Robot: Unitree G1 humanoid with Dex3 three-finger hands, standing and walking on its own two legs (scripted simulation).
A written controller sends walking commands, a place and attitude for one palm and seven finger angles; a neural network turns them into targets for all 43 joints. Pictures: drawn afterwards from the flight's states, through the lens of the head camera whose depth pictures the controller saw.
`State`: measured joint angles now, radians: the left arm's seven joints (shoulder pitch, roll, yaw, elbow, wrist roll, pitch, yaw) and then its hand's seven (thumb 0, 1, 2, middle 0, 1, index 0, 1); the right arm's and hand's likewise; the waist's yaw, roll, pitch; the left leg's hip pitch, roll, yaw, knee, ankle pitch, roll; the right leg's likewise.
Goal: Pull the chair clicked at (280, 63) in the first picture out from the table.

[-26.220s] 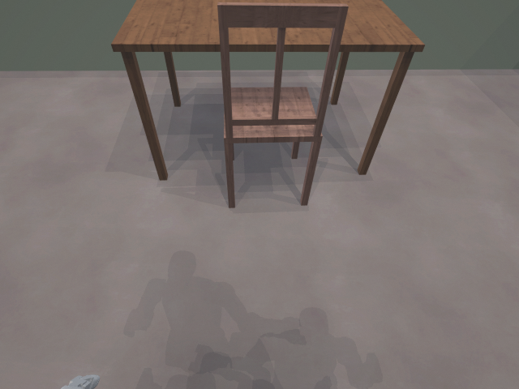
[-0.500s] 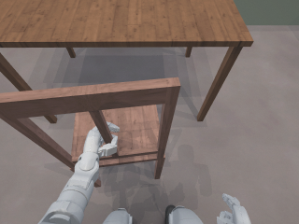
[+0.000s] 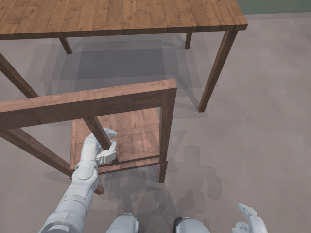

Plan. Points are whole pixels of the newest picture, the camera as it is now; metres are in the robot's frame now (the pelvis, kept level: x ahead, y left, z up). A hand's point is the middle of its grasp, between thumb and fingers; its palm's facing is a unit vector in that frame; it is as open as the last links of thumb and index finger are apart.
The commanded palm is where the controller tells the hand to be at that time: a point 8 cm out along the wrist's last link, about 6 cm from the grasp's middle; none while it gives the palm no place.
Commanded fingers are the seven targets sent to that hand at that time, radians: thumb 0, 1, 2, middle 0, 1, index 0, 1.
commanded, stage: step backward, pulling the chair out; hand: left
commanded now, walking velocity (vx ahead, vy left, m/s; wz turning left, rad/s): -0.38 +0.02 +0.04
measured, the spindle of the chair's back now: (105, 142) +0.36 +0.15 -0.06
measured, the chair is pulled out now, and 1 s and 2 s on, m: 0.31 0.55 0.60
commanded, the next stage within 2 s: stop walking, hand still on the chair in 0.80 s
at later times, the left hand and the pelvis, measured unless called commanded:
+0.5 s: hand (109, 194) +0.22 +0.12 -0.06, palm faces +0.03 -0.98 -0.19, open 5.5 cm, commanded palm +0.19 +0.17 -0.06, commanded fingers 0.00 0.90 0.90 -0.50 -1.45 -0.50 -1.45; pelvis -0.11 -0.02 +0.00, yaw -1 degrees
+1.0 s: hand out of the picture +0.08 +0.12 -0.06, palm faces -0.02 -0.98 -0.18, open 5.4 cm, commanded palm +0.07 +0.17 -0.05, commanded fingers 0.00 0.90 0.90 -0.50 -1.45 -0.50 -1.45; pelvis -0.23 -0.01 +0.00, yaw -1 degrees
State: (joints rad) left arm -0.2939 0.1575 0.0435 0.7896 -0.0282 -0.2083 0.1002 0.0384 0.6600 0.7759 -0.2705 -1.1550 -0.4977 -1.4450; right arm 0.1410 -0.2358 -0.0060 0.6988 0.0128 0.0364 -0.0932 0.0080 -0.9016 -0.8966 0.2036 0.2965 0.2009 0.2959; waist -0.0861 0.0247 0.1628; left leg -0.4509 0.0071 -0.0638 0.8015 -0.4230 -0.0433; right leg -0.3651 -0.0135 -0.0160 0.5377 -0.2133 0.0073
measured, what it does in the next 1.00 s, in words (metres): walks backwards: left foot, then right foot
